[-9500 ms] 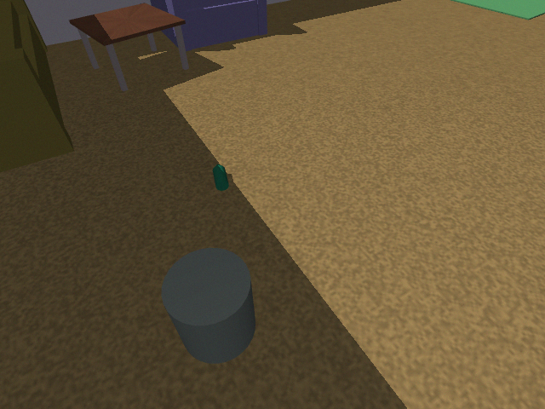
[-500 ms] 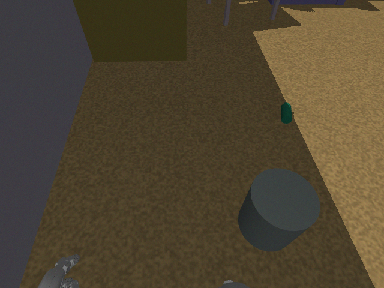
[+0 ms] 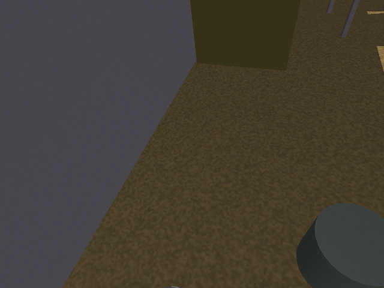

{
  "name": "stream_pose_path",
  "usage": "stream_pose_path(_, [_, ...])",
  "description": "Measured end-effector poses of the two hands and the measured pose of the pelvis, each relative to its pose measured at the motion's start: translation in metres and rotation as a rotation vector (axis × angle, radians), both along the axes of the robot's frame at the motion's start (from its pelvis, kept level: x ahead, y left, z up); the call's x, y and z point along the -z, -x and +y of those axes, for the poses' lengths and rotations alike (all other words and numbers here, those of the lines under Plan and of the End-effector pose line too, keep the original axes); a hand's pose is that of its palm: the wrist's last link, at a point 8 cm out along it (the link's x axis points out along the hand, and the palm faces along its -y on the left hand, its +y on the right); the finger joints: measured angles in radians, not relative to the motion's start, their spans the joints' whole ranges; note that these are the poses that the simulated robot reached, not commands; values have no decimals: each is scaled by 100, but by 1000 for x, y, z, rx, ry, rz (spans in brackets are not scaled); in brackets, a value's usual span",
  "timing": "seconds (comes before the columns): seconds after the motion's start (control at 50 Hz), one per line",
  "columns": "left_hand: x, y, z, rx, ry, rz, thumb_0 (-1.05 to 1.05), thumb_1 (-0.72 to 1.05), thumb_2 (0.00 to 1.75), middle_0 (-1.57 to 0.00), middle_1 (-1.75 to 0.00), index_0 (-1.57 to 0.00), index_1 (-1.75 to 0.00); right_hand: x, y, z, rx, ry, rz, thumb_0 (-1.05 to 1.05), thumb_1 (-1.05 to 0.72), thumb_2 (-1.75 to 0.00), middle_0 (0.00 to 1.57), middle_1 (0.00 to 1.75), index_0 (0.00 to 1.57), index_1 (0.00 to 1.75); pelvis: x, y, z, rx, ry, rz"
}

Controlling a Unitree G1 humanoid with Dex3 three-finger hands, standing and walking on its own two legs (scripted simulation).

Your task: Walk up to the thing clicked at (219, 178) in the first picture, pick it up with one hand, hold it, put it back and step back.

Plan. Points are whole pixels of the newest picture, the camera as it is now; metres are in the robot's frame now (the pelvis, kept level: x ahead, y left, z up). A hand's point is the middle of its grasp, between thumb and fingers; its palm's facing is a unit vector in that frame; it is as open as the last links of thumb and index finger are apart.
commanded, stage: walk up
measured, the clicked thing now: out of the picture +1.07 -1.04 -0.72
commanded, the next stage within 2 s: stand in 1.32 s
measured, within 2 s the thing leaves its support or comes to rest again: neither
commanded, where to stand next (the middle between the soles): +0.10 +0.07 m, yaw +13 degrees
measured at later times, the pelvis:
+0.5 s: pelvis +0.04 +0.03 -0.01, yaw +12 degrees
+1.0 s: pelvis +0.04 +0.06 +0.00, yaw +15 degrees
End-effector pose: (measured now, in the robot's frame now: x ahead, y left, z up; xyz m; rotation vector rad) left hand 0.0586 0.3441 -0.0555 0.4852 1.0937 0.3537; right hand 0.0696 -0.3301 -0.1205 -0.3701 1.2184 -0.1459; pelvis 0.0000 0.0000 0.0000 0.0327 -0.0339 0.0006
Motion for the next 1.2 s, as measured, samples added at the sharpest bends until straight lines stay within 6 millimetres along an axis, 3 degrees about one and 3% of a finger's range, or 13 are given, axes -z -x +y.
stream_pose_path(0.1, [18, 43, 26, -86, 30, 48, 1, 90, 90, -20, -30, -20, -30, -7, -24, 21, -72, 21, 1, 1, -91, -90, 20, 30, 20, 30, 6, -1, 14, -58, 16, 5])
stream_pose_path(0.2, [50, 65, 40, -154, 92, 103, 1, 90, 90, -20, -30, -20, -30, -16, -45, 46, -104, 59, -61, 1, -91, -90, 20, 30, 20, 30, 14, -7, 34, -83, -4, -4])
stream_pose_path(0.34, [58, 48, 21, -171, 185, 82, 1, 90, 90, -20, -30, -20, -30, -28, -67, 63, -132, 67, -71, 1, -90, -90, 20, 30, 21, 30, 3, -24, 42, -158, 24, 9])
stream_pose_path(0.5, [54, 28, 3, -179, 160, 47, 1, 90, 90, -20, -30, -20, -30, 0, -111, 73, -157, 9, -82, 1, -90, -90, 20, 30, 21, 30, 11, -35, 34, -199, 47, 0])
stream_pose_path(0.62, [37, 22, 10, -183, 133, 16, 1, 90, 90, -20, -30, -20, -30, 3, -132, 96, -211, -37, -83, 1, -91, -90, 20, 30, 20, 30, 3, -35, 39, -229, 8, 11])
stream_pose_path(0.74, [45, 20, 41, -211, 121, 0, 1, 89, 90, -20, -30, -20, -30, 4, -131, 110, -223, -14, -87, 1, -91, -90, 20, 30, 20, 30, 10, -34, 55, -243, -14, 2])
stream_pose_path(0.8, [49, 19, 46, -240, 142, 3, 1, 90, 90, -20, -30, -20, -30, 0, -124, 115, -223, -5, -71, 1, -91, -90, 20, 30, 20, 30, 8, -36, 59, -252, 4, 0])
stream_pose_path(0.98, [57, 23, 33, -248, 220, 33, 1, 90, 90, -20, -30, -20, -30, -16, -131, 123, -223, 5, -60, 1, -90, -90, 20, 30, 21, 30, -3, -37, 61, -263, 35, -9])
stream_pose_path(1.2, [51, 32, 20, -275, 250, 58, 1, 90, 90, -20, -30, -20, -30, -25, -147, 129, -242, -14, -70, 1, -90, -90, 20, 30, 21, 30, -14, -36, 57, -274, 39, -14])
